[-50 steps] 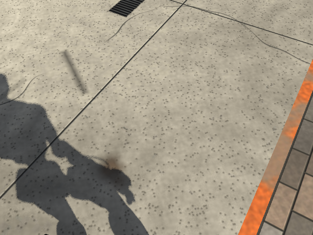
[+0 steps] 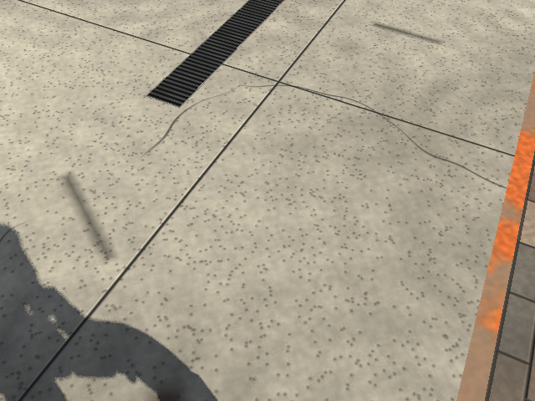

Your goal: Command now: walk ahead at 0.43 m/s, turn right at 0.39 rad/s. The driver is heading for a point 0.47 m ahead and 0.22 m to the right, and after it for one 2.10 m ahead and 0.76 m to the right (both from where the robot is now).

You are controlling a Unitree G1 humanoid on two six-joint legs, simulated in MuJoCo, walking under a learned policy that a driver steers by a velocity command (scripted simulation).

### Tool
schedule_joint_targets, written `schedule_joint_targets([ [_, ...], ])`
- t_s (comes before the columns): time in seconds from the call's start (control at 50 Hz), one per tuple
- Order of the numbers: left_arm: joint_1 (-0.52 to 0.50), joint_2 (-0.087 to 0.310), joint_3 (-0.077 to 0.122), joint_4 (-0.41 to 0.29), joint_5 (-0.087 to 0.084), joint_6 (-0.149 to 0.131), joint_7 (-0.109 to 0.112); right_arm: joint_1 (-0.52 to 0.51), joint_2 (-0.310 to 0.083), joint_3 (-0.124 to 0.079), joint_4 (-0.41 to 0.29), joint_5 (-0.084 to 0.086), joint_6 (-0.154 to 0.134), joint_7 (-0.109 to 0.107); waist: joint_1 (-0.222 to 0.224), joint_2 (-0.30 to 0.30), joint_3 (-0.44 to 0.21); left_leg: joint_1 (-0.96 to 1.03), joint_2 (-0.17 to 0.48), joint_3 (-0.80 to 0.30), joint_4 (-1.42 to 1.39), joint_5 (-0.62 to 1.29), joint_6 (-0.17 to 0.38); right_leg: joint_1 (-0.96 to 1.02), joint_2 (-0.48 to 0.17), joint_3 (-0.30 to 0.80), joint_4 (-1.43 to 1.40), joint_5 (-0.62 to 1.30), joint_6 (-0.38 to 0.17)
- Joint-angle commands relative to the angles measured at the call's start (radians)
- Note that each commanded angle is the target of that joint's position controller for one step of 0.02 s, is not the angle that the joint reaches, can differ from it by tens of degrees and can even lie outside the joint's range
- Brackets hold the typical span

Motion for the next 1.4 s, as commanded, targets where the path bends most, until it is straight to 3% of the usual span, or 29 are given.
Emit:
schedule_joint_targets([
  [0.02, -0.137, -0.005, -0.006, -0.109, 0.011, 0.001, -0.014, 0.0, -0.138, -0.02, -0.037, -0.008, -0.005, -0.018, -0.018, 0.102, 0.089, 0.03, 0.247, -0.103, -0.173, 0.463, 0.101, -0.191, -0.041, -0.014, -0.137, 0.118, 0.026],
  [0.14, -0.289, -0.001, -0.017, -0.213, 0.02, 0.005, -0.039, 0.035, -0.18, -0.032, -0.022, 0.015, 0.002, -0.034, -0.028, 0.102, 0.119, 0.029, 0.272, 0.037, -0.182, 0.547, 0.091, -0.082, -0.024, -0.12, -0.399, 0.223, -0.016],
  [0.2, -0.212, 0.054, 0.012, -0.222, 0.019, 0.01, -0.05, -0.001, -0.215, -0.044, -0.039, 0.019, 0.018, -0.041, 0.054, 0.144, 0.029, 0.1, 0.29, 0.09, 0.014, 1.032, 0.064, 0.066, 0.05, -0.181, -0.395, 0.13, -0.081],
  [0.24, 0.045, 0.138, 0.064, -0.163, 0.016, 0.021, -0.042, -0.034, -0.23, -0.047, -0.062, 0.018, 0.033, -0.045, 0.192, 0.133, -0.114, -0.004, 0.257, 0.106, 0.366, 1.096, 0.03, 0.413, 0.112, -0.179, -0.446, 0.135, -0.143],
  [0.26, 0.188, 0.209, 0.097, -0.134, 0.015, 0.035, -0.018, -0.027, -0.214, -0.039, -0.082, 0.007, 0.026, -0.043, 0.242, 0.021, -0.183, -0.245, 0.199, 0.104, 0.68, 0.738, -0.009, 0.683, 0.002, 0.035, -0.503, 0.05, -0.193],
  [0.28, 0.155, 0.275, 0.096, -0.15, 0.017, 0.026, -0.013, 0.08, -0.046, 0.008, -0.128, -0.004, -0.002, -0.018, 0.097, -0.216, -0.296, -0.63, -0.017, -0.017, 1.039, -0.235, -0.055, 0.936, -0.269, 0.646, -0.651, -0.192, -0.386],
  [0.3, 0.171, 0.2, 0.074, -0.157, 0.023, 0.011, -0.013, -0.061, -0.138, -0.009, -0.158, 0.035, -0.047, -0.005, 0.167, -0.11, -0.317, -0.725, -0.011, -0.218, 1.128, -0.246, -0.024, 0.915, -0.287, 0.781, -0.808, -0.283, -0.371],
  [0.32, 0.113, 0.16, 0.062, -0.157, 0.031, -0.008, -0.013, -0.139, -0.183, -0.024, -0.192, 0.068, -0.066, -0.002, 0.146, -0.078, -0.16, -0.799, 0.038, -0.21, 1.089, -0.14, 0.004, 0.791, -0.266, 0.641, -0.835, -0.212, -0.321],
  [0.36, -0.03, 0.104, 0.046, -0.193, 0.032, -0.029, -0.019, -0.126, -0.185, -0.035, -0.175, 0.031, -0.069, -0.022, 0.046, 0.051, -0.049, -0.67, 0.115, -0.206, 0.92, -0.007, 0.002, 0.501, -0.173, 0.416, -0.845, 0.026, -0.261],
  [0.46, -0.002, 0.124, 0.044, -0.202, 0.033, -0.033, 0.01, -0.172, -0.151, -0.04, -0.225, -0.01, -0.015, -0.032, 0.008, 0.007, -0.005, -0.585, 0.136, -0.176, 0.679, 0.127, -0.077, 0.271, -0.094, 0.25, -0.894, 0.207, -0.248],
  [0.64, 0.18, 0.133, 0.045, -0.161, 0.016, -0.006, 0.038, -0.469, -0.13, -0.019, -0.343, 0.013, -0.038, 0.004, 0.121, -0.045, 0.005, -0.546, 0.027, -0.182, 0.181, 0.426, -0.078, 0.372, -0.065, 0.284, -0.785, 0.175, -0.163],
  [0.7, 0.195, 0.138, 0.049, -0.162, 0.021, 0.006, 0.048, -0.465, -0.162, -0.025, -0.355, 0.017, -0.054, 0.018, 0.102, -0.066, -0.01, -0.514, 0.008, -0.197, 0.122, 0.311, -0.053, 0.476, -0.103, 0.367, -0.686, 0.236, -0.155],
  [0.74, 0.165, 0.133, 0.047, -0.176, 0.025, 0.012, 0.048, -0.326, -0.198, -0.042, -0.324, 0.016, -0.062, 0.012, 0.024, -0.097, -0.066, -0.319, -0.002, -0.17, 0.075, 0.271, -0.006, 0.467, -0.077, 0.371, -0.579, 0.383, -0.127],
  [0.76, 0.142, 0.094, 0.032, -0.196, 0.033, 0.008, 0.041, -0.179, -0.239, -0.057, -0.302, 0.0, -0.067, 0.005, -0.05, -0.069, -0.191, -0.063, 0.087, -0.232, 0.111, 0.283, 0.053, 0.382, -0.026, 0.321, -0.382, 0.39, -0.096],
  [0.78, 0.225, 0.034, 0.014, -0.217, 0.028, 0.001, 0.037, -0.026, -0.321, -0.079, -0.288, -0.019, -0.06, -0.005, -0.062, 0.114, -0.368, 0.334, 0.312, -0.537, 0.125, 0.199, 0.178, 0.093, 0.101, 0.191, -0.048, 0.131, -0.018],
  [0.8, 0.307, 0.036, 0.0, -0.225, 0.011, -0.006, 0.036, 0.023, -0.294, -0.077, -0.251, 0.004, -0.044, 0.005, -0.034, 0.36, -0.442, 0.464, 0.451, -0.891, 0.028, -0.018, 0.268, -0.141, 0.127, 0.135, 0.171, -0.327, 0.009],
  [0.82, 0.26, 0.132, 0.021, -0.208, 0.001, -0.006, 0.037, -0.028, -0.199, -0.053, -0.27, 0.018, -0.037, 0.006, -0.049, 0.22, -0.29, 0.346, 0.416, -0.829, -0.012, -0.162, 0.226, -0.225, 0.055, 0.156, 0.252, -0.272, 0.014],
  [0.86, 0.114, 0.131, 0.025, -0.236, 0.02, -0.005, 0.037, -0.122, -0.147, -0.033, -0.27, 0.005, -0.021, 0.008, -0.034, 0.079, -0.063, 0.053, 0.314, -0.566, -0.066, -0.004, 0.172, -0.209, -0.002, 0.092, 0.21, -0.131, 0.023],
  [0.88, 0.092, 0.116, 0.029, -0.243, 0.029, -0.005, 0.035, -0.144, -0.128, -0.026, -0.264, -0.003, -0.022, 0.01, -0.011, 0.087, -0.021, -0.033, 0.277, -0.488, -0.093, 0.082, 0.165, -0.178, -0.03, 0.09, 0.152, -0.094, 0.02],
  [0.96, 0.083, 0.043, 0.011, -0.259, 0.032, 0.001, 0.026, -0.14, -0.15, -0.032, -0.229, 0.01, -0.033, 0.019, 0.026, 0.12, -0.006, -0.135, 0.24, -0.338, -0.173, 0.255, 0.193, -0.119, -0.067, 0.037, -0.025, -0.041, 0.029],
  [1.06, -0.081, 0.02, -0.013, -0.304, 0.039, -0.02, 0.006, -0.103, -0.209, -0.045, -0.199, 0.026, -0.016, 0.01, -0.017, 0.098, 0.002, -0.148, 0.2, -0.194, -0.195, 0.355, 0.171, -0.045, -0.064, -0.029, -0.356, 0.22, 0.041],
  [1.18, -0.201, 0.067, -0.006, -0.355, 0.027, -0.027, -0.012, -0.009, -0.246, -0.051, -0.142, 0.043, 0.012, 0.007, -0.029, 0.119, 0.019, -0.021, 0.268, -0.201, -0.128, 0.382, 0.134, 0.013, -0.025, -0.049, -0.518, 0.189, 0.001],
  [1.24, 0.065, 0.156, 0.043, -0.279, 0.037, -0.026, -0.001, -0.017, -0.225, -0.036, -0.139, 0.038, 0.024, 0.0, 0.119, 0.092, -0.142, -0.096, 0.188, -0.108, 0.215, 0.643, 0.067, 0.434, 0.013, -0.081, -0.579, 0.18, -0.067],
  [1.26, 0.248, 0.243, 0.066, -0.251, 0.047, -0.019, 0.013, -0.011, -0.164, -0.009, -0.172, 0.004, 0.019, -0.003, 0.177, -0.061, -0.295, -0.308, 0.124, -0.054, 0.557, 0.335, 0.02, 0.723, -0.208, 0.174, -0.555, 0.218, -0.141],
  [1.28, 0.26, 0.29, 0.07, -0.239, 0.045, -0.014, 0.007, 0.094, -0.078, 0.016, -0.182, 0.014, -0.001, 0.003, 0.107, -0.296, -0.388, -0.642, -0.028, -0.112, 0.835, -0.262, -0.017, 0.931, -0.372, 0.611, -0.696, 0.006, -0.284],
  [1.3, 0.237, 0.192, 0.045, -0.248, 0.035, -0.017, 0.002, 0.022, -0.193, -0.011, -0.174, 0.037, -0.015, 0.008, 0.14, -0.158, -0.302, -0.754, 0.03, -0.202, 0.936, -0.266, -0.007, 0.865, -0.343, 0.606, -0.747, -0.108, -0.255],
  [1.32, 0.169, 0.159, 0.032, -0.256, 0.033, -0.022, 0.001, -0.056, -0.221, -0.02, -0.201, 0.05, -0.022, 0.012, 0.124, -0.12, -0.177, -0.797, 0.073, -0.183, 0.931, -0.166, 0.008, 0.746, -0.308, 0.467, -0.764, -0.062, -0.219],
  [1.34, 0.104, 0.137, 0.024, -0.264, 0.039, -0.025, -0.002, -0.088, -0.207, -0.019, -0.201, 0.041, -0.021, 0.007, 0.093, -0.05, -0.117, -0.759, 0.113, -0.165, 0.889, -0.076, 0.003, 0.623, -0.265, 0.368, -0.787, 0.038, -0.202],
  [1.4, 0.028, 0.095, 0.015, -0.265, 0.052, -0.037, -0.007, -0.065, -0.163, -0.018, -0.193, 0.023, 0.004, 0.007, 0.019, -0.064, -0.061, -0.631, 0.158, -0.169, 0.789, 0.039, -0.02, 0.425, -0.201, 0.223, -0.874, 0.204, -0.197],
])
Velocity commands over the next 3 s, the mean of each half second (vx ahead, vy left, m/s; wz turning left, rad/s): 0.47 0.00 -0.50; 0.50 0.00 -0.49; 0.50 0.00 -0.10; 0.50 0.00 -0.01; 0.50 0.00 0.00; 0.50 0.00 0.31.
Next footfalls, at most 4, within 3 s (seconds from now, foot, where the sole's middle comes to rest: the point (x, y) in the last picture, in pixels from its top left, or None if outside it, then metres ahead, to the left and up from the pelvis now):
0.26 right None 0.29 -0.14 -0.78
0.76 left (285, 351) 0.63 -0.05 -0.78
1.24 right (414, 322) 0.72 -0.41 -0.78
1.78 left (378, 213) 1.10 -0.38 -0.78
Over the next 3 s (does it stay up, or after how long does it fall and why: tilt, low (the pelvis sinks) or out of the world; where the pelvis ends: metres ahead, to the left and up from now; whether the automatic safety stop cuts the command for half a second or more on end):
stays up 1.48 -0.71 -0.01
